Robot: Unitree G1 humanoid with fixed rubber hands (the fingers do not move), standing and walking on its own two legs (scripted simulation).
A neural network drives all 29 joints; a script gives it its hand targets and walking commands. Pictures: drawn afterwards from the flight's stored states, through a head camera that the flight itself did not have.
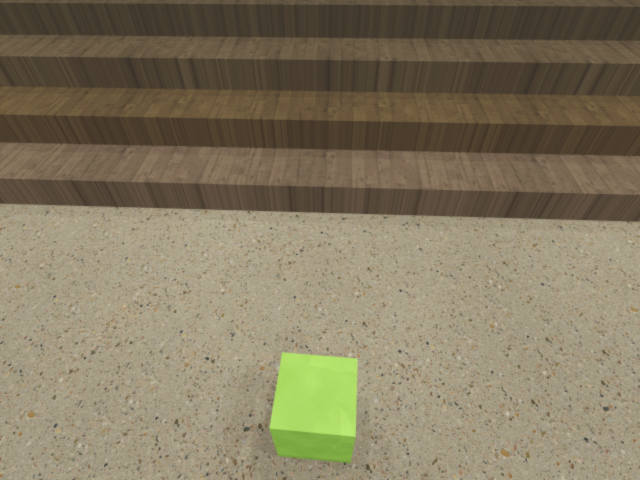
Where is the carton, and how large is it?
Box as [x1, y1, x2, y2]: [269, 352, 357, 462]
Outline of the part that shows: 282,352 269,428 278,455 349,462 355,437 357,359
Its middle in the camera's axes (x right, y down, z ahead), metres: -0.01 +0.48 +1.09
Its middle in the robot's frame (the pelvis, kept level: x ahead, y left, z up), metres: +0.45 +0.03 -0.65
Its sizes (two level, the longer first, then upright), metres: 0.210 0.200 0.250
